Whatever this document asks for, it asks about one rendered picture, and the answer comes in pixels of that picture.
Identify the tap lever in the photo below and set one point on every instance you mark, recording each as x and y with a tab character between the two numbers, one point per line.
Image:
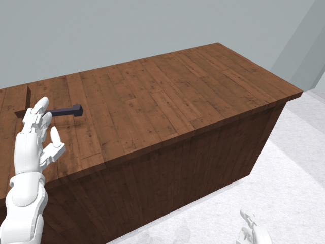
76	110

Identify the robot left forearm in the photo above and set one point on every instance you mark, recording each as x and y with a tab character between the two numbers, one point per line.
25	203

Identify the robot right hand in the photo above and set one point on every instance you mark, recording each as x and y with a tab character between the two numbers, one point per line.
259	233

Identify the robot left hand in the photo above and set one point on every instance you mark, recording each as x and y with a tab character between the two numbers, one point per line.
28	144

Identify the counter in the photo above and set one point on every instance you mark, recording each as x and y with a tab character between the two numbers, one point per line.
156	134

